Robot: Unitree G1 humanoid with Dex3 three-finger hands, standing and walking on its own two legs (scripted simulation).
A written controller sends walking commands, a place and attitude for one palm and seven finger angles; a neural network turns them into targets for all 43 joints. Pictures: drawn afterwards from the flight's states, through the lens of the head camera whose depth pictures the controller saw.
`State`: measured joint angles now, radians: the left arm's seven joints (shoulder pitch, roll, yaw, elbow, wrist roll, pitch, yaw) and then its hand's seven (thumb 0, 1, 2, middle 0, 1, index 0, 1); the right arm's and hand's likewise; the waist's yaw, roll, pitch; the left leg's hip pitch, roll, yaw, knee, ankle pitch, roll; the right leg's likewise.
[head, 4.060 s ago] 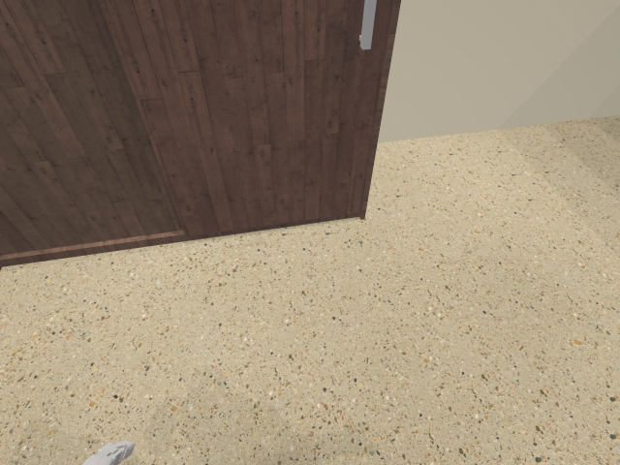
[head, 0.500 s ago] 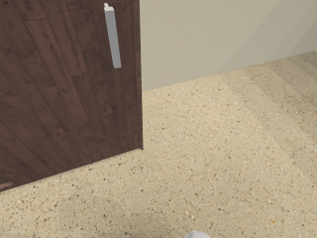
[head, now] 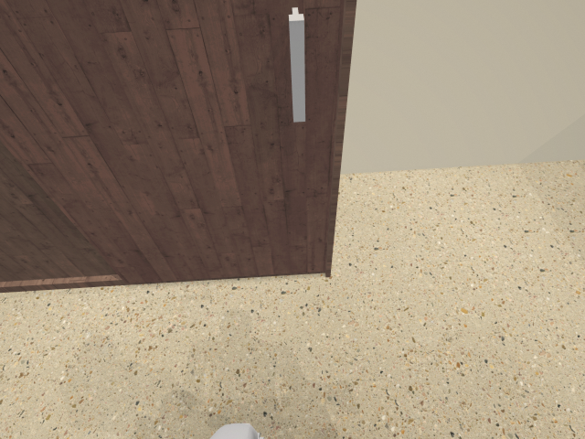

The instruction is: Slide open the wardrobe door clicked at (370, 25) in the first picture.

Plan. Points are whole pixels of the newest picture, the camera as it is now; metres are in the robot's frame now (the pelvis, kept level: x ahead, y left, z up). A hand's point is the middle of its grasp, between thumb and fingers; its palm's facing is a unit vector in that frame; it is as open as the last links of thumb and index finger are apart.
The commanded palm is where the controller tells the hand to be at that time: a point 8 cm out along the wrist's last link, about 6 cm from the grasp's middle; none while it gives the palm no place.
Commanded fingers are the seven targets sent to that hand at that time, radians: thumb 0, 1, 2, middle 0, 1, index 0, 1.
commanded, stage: turn to face it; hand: right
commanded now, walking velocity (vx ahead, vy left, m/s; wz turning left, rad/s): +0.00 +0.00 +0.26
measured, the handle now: (297, 68) +0.72 +0.04 +0.12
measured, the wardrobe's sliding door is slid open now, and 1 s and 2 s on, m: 0.00 0.00 0.00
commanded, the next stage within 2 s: take the last steps up to it in 0.06 s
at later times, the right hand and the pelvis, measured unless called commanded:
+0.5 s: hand out of the picture +0.08 -0.16 -0.18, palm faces -0.05 +0.98 -0.18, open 7.3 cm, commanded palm none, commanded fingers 0.00 -0.90 -0.90 0.20 0.30 0.20 0.30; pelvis +0.03 +0.02 -0.01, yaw +7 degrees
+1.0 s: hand (337, 362) +0.27 -0.05 -0.18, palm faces -0.14 +0.97 -0.20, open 7.2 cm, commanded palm none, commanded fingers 0.00 -0.90 -0.90 0.20 0.30 0.20 0.30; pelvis +0.16 +0.11 -0.02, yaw +11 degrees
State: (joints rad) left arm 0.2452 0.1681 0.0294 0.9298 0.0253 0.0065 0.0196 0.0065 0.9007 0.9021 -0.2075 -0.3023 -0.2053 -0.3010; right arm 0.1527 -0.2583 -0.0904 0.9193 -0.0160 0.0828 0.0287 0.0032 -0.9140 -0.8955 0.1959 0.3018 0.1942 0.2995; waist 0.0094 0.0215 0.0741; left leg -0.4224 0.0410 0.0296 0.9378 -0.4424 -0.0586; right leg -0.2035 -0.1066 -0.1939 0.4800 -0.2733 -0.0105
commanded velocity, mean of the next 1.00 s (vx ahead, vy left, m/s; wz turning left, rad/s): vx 0.22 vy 0.05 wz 0.11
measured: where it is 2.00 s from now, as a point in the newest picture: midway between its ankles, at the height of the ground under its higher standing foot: (255, 437)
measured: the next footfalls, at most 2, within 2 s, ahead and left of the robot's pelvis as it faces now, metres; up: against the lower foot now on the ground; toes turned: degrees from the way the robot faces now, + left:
left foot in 0.14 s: +0.02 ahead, +0.14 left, +0.00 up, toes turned +8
right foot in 0.50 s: +0.10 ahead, -0.09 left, +0.00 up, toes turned +0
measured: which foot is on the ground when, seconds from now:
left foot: up 0.00-0.12, down 0.14-0.50, up 0.52-0.88, down 0.90-1.00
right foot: down 0.00-0.14, up 0.16-0.48, down 0.50-0.90, up 0.92-1.00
